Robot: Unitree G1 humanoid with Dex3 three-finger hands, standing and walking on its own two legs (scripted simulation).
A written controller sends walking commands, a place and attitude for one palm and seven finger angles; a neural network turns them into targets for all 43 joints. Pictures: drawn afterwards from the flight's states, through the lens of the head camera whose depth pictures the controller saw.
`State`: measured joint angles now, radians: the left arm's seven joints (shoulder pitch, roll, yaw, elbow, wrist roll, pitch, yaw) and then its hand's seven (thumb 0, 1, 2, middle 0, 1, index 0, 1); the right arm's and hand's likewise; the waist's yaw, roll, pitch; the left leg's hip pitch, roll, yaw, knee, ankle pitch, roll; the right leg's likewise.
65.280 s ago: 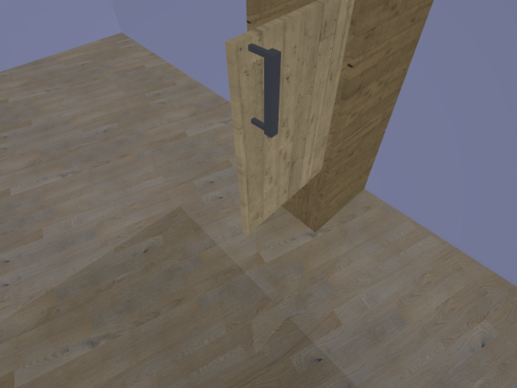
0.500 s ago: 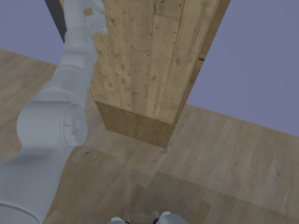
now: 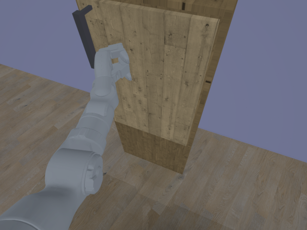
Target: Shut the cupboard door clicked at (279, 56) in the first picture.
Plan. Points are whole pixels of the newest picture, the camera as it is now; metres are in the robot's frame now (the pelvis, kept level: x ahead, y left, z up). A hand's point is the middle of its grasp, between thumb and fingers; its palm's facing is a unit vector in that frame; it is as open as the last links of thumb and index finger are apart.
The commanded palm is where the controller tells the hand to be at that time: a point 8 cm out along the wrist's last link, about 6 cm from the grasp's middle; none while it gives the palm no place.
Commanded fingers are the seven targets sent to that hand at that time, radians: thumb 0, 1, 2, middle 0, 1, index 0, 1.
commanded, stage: pull the fist back off the door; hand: left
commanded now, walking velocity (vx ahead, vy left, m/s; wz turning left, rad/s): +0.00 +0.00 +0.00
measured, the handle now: (91, 39) +0.63 +0.16 +0.16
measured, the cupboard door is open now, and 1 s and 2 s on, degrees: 0 0 0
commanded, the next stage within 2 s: draw the hand back to the body in 0.14 s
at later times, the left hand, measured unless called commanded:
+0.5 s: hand (105, 81) +0.44 +0.10 +0.16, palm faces +0.09 -1.00 +0.01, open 3.1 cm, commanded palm +0.38 +0.15 +0.18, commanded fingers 0.00 0.90 0.90 -1.30 -1.50 -1.30 -1.50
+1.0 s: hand (42, 142) +0.27 +0.19 +0.17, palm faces +0.15 -0.97 -0.21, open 3.2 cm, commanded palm +0.24 +0.24 +0.18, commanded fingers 0.00 0.90 0.90 -0.81 -0.96 -0.81 -0.96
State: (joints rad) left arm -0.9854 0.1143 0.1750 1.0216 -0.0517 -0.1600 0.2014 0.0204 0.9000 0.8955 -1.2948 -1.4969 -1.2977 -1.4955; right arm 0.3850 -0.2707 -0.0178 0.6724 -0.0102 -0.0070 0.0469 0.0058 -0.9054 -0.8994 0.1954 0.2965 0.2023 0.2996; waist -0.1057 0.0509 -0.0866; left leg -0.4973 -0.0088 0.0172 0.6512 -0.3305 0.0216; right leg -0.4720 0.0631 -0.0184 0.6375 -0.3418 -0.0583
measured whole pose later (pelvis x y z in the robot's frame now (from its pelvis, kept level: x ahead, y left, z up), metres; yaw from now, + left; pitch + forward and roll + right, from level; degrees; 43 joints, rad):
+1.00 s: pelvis -0.01 +0.02 +0.02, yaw +1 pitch -3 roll +0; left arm 0.00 0.25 0.04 -0.09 -0.07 0.00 0.03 0.02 0.90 0.90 -1.06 -1.23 -1.06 -1.23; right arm 0.12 -0.21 0.07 0.55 0.02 0.01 -0.04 0.01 -0.90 -0.90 0.20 0.30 0.20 0.30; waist 0.05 0.05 -0.01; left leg -0.15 -0.05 0.01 0.43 -0.23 0.05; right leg -0.11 0.02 -0.02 0.41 -0.25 -0.02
